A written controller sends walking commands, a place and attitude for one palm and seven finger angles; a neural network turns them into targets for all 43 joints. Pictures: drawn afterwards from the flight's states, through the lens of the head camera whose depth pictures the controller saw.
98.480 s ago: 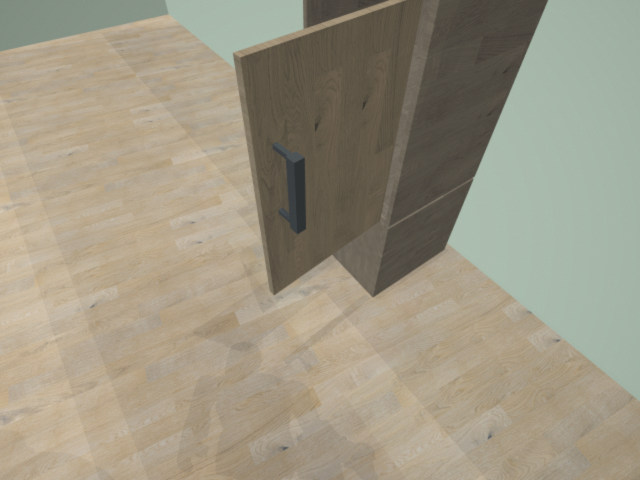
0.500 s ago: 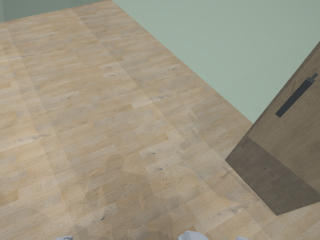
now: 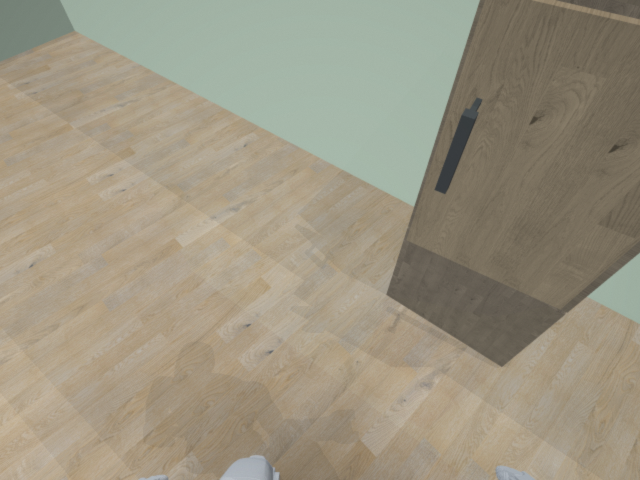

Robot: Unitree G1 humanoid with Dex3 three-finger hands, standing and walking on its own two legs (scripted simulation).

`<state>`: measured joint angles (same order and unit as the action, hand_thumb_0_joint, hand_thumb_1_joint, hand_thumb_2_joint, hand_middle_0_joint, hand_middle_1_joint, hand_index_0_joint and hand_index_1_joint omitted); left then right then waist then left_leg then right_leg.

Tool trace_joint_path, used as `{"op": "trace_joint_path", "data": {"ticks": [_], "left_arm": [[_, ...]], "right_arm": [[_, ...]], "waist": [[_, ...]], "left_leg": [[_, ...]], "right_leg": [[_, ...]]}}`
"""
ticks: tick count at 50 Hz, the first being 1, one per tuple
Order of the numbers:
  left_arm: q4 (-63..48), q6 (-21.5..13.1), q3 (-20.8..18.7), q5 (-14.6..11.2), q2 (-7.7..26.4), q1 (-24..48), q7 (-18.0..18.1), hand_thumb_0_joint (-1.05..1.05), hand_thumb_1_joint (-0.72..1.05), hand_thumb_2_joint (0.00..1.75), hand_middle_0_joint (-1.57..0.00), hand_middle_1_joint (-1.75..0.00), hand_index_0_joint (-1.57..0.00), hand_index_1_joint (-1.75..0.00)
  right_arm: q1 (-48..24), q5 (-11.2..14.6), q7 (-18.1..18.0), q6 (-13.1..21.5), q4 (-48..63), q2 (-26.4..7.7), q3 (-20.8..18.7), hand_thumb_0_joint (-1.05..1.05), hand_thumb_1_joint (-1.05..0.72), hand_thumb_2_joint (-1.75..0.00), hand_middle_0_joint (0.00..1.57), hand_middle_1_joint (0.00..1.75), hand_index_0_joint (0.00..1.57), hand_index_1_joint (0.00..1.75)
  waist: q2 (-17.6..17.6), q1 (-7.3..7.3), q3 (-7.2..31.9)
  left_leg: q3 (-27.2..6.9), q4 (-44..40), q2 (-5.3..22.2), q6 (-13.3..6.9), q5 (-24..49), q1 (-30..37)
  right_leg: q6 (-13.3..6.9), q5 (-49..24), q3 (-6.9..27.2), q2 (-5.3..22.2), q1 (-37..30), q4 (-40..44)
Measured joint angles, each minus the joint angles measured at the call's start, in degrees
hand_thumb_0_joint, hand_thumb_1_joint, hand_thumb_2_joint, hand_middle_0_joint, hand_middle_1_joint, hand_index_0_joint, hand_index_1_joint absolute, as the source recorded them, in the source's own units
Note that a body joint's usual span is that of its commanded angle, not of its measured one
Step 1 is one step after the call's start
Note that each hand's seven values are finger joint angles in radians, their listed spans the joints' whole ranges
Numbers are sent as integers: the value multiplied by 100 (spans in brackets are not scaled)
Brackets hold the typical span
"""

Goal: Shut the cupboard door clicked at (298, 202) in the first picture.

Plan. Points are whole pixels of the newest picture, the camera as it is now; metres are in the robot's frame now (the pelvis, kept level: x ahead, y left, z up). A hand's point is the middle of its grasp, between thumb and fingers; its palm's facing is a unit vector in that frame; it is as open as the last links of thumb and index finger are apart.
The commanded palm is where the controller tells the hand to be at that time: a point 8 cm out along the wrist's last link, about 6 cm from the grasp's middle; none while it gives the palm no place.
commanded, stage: turn to face it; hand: left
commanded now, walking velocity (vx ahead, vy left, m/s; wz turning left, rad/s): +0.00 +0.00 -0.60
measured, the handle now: (458, 148) +0.67 -0.20 +0.00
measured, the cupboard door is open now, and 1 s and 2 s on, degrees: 6 6 6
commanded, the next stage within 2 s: take the last steps up to it in 0.74 s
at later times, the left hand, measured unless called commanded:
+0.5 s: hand (213, 453) +0.17 +0.17 -0.16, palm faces -0.30 -0.91 -0.30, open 7.4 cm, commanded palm none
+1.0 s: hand (226, 454) +0.17 +0.15 -0.18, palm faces -0.42 -0.89 -0.18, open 7.4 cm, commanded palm none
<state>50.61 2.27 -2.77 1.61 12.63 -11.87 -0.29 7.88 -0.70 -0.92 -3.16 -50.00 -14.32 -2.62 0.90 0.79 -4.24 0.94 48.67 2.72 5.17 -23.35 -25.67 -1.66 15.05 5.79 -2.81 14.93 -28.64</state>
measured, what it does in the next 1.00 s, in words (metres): steps on the spot, turning right: left foot, then right foot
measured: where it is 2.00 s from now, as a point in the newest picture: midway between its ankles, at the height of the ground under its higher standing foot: outside the picture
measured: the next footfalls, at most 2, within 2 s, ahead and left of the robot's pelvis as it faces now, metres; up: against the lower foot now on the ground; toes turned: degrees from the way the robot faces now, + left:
left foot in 0.08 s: +0.07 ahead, +0.14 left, +0.00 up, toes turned -1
right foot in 0.44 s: +0.00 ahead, -0.12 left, +0.00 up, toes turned -21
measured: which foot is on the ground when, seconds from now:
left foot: up 0.00-0.06, down 0.08-0.44, up 0.46-0.82, down 0.84-1.00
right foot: down 0.00-0.08, up 0.10-0.42, down 0.44-0.86, up 0.88-1.00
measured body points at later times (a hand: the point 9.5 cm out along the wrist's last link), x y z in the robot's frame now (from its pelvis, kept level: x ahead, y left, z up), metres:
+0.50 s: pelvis +0.00 -0.01 -0.02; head +0.03 -0.04 +0.43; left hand +0.18 +0.22 -0.14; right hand -0.03 -0.28 -0.17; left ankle +0.02 +0.14 -0.71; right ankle -0.03 -0.11 -0.74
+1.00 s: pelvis +0.03 +0.00 +0.00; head +0.06 +0.01 +0.45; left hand +0.19 +0.20 -0.16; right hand -0.03 -0.24 -0.13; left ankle +0.08 +0.10 -0.74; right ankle -0.07 -0.09 -0.67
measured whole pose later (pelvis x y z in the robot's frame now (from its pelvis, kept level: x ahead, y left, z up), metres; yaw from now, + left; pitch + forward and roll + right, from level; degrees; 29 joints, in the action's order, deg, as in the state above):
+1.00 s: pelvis +0.03 +0.00 +0.00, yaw -27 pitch +1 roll -1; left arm 55.6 3.9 -4.1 1.9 13.5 -12.8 -1.4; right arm 14.4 -2.5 -1.7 -0.2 -53.7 -9.5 0.1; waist 2.6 -0.2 -1.5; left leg 5.6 28.6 3.2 -0.8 -15.3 -14.1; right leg -0.1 25.3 0.8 -1.5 24.0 -58.1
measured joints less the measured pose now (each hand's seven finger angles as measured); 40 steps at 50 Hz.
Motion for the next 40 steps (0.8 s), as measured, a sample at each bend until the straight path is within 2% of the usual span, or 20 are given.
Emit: {"op": "trace_joint_path", "data": {"ticks": [3, 4, 5, 6, 8, 10, 12, 15, 19, 22, 23, 25, 26, 28, 30, 35, 38, 40], "left_arm": [[39, 55, -41, -16, 55, -39, 1, 0, 91, 90, -20, -30, -20, -30], [28, 86, -54, -40, 65, -75, 0, 0, 91, 90, -20, -30, -20, -30], [49, 121, -78, -65, 113, -40, -6, 0, 91, 90, -20, -30, -20, -30], [65, 157, -105, -67, 167, 4, -15, 0, 91, 90, -20, -30, -20, -30], [54, 192, -162, -36, 267, 52, -56, 0, 91, 90, -20, -30, -20, -30], [42, 206, -216, -19, 330, 93, -112, 0, 91, 90, -20, -30, -20, -30], [15, 226, -244, -21, 359, 120, -156, 0, 91, 90, -20, -30, -20, -30], [-11, 255, -253, -30, 356, 152, -190, 0, 91, 90, -20, -30, -20, -30], [-7, 241, -213, -31, 296, 220, -203, 0, 91, 90, -20, -30, -20, -30], [-48, 144, -149, -30, 254, 231, -204, 0, 91, 90, -20, -30, -20, -30], [-45, 67, -130, -11, 232, 231, -183, 0, 91, 90, -20, -30, -20, -30], [-1, -31, -49, -20, 97, 261, -117, 0, 91, 90, -20, -30, -20, -30], [4, -55, -16, -20, 37, 245, -85, 0, 91, 90, -20, -30, -20, -30], [21, -61, 14, -28, -46, 196, -15, 0, 91, 90, -20, -30, -20, -30], [53, -60, 35, -34, -81, 147, 28, 0, 91, 90, -20, -30, -20, -30], [148, -65, 64, -16, -120, 69, 49, 0, 91, 90, -20, -30, -20, -30], [206, -61, 49, 7, -133, 32, 52, 0, 91, 90, -20, -30, -20, -30], [256, -47, 31, 0, -124, -1, 54, 0, 91, 90, -20, -30, -20, -30]], "right_arm": [[-7, 27, -14, 90, 62, 73, 47, 1, -90, -90, 20, 30, 20, 30], [37, 19, -16, 151, 104, 61, 74, 1, -90, -90, 20, 30, 20, 30], [42, -8, -29, 197, 103, 103, 88, 1, -90, -90, 20, 30, 20, 30], [46, -41, -34, 209, 111, 149, 124, 1, -90, -90, 20, 30, 20, 30], [107, -96, -34, 218, 138, 231, 202, 1, -90, -90, 20, 30, 21, 30], [198, -128, -50, 215, 143, 278, 243, 1, -90, -90, 21, 30, 21, 30], [269, -137, -65, 202, 123, 289, 253, 1, -90, -90, 21, 30, 21, 30], [354, -140, -64, 200, 63, 266, 222, 1, -90, -90, 21, 30, 21, 30], [453, -139, -25, 187, -42, 170, 139, 1, -90, -90, 21, 30, 21, 30], [566, -100, 15, 142, -128, 52, 64, 1, -90, -90, 21, 30, 21, 30], [587, -73, 24, 109, -172, 0, 31, 1, -90, -90, 21, 30, 21, 30], [521, -43, -8, -27, -287, -138, -26, 1, -90, -90, 21, 30, 21, 30], [498, -35, -29, -75, -328, -176, -46, 1, -90, -90, 21, 30, 21, 30], [453, -33, -41, -108, -387, -192, -57, 1, -90, -90, 20, 30, 20, 30], [422, -39, -19, -90, -392, -155, -43, 1, -91, -90, 20, 30, 20, 30], [410, -37, 15, -41, -363, 8, -3, 1, -91, -90, 20, 30, 20, 30], [399, -23, 1, -12, -383, 108, 30, 1, -91, -90, 20, 30, 20, 30], [387, -13, -16, 26, -390, 173, 58, 1, -91, -90, 20, 30, 20, 30]], "waist": [[91, 30, 62], [44, 21, 128], [103, 8, 123], [168, 20, 80], [233, 42, 13], [209, 49, -21], [138, 52, -49], [9, 34, -73], [-173, -65, -89], [-267, -117, -33], [-299, -111, -2], [-469, -139, -31], [-500, -155, -24], [-468, -153, 1], [-378, -160, 36], [-174, -159, 135], [-65, -95, 180], [5, -58, 206]], "left_leg": [[36, -1163, -106, -53, 469, 492], [18, -1633, -54, -142, 725, 679], [68, -1619, -62, -282, 792, 660], [151, -1523, -54, -403, 764, 655], [301, -1541, 28, -520, 720, 756], [409, -1707, 137, -527, 768, 889], [519, -1863, 245, -507, 831, 1004], [714, -1960, 399, -464, 846, 1115], [966, -1783, 593, -363, 705, 1143], [1135, -1338, 726, -228, 442, 1033], [1103, -1018, 742, -202, 208, 908], [623, 28, 581, -186, -539, 506], [439, 544, 452, -181, -651, 298], [279, 1253, 276, -147, -494, -23], [219, 1474, 194, -103, -218, -212], [119, 862, 109, -59, 68, -179], [133, 68, 44, -85, -17, 121], [154, -633, -19, -118, 192, 424]], "right_leg": [[101, 136, 193, -77, 118, -260], [141, 223, 221, -165, 216, -427], [167, 625, 218, -163, 378, -806], [190, 1054, 140, -143, 572, -1362], [256, 1387, -117, -87, 939, -2473], [341, 1344, -351, 8, 1185, -3230], [410, 1237, -521, 136, 1271, -3483], [458, 1152, -684, 311, 1172, -3135], [404, 1094, -852, 408, 737, -2002], [279, 325, -962, 398, 191, -756], [148, 305, -928, 369, 126, -578], [11, 438, -882, 273, 203, -745], [-15, 441, -853, 261, 183, -701], [-17, 311, -753, 248, 89, -453], [-30, 145, -659, 231, -5, -183], [-59, -34, -528, 155, -157, 170], [-40, -9, -445, 111, -180, 150], [2, 59, -381, 83, -156, 38]]}}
